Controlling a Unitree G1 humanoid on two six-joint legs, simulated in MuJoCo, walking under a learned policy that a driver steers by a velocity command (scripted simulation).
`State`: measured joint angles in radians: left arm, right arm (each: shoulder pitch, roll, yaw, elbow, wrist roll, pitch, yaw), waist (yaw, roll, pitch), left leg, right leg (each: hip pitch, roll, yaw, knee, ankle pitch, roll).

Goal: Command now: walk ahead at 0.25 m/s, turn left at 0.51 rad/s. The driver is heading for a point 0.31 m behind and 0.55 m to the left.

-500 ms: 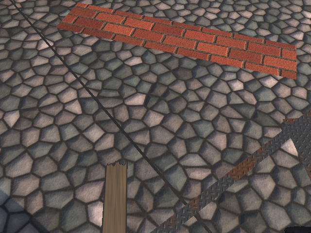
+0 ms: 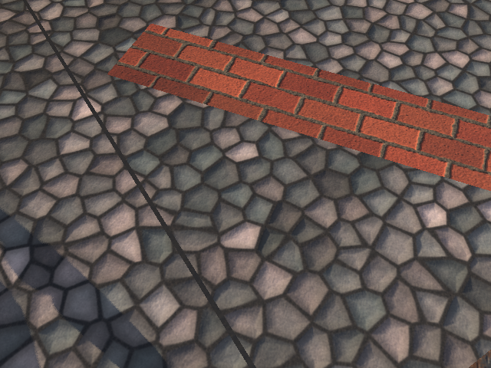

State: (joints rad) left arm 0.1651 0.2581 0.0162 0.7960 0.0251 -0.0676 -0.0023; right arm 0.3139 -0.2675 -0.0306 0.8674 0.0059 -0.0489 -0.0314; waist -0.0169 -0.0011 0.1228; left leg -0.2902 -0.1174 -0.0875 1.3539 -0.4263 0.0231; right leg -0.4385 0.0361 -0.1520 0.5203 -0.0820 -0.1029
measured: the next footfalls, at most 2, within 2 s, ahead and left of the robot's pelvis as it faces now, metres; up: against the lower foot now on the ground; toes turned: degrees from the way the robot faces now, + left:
left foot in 0.34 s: +0.19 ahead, +0.16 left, +0.00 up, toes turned +18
right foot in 0.82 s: +0.27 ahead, +0.01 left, +0.00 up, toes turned +49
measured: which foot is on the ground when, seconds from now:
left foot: up 0.00-0.32, down 0.34-0.82, up 0.84-1.00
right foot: down 0.00-0.32, up 0.34-0.80, down 0.82-1.00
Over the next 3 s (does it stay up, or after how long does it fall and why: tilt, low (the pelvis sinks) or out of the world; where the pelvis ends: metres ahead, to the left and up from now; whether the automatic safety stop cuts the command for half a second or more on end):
stays up -0.40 0.55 0.01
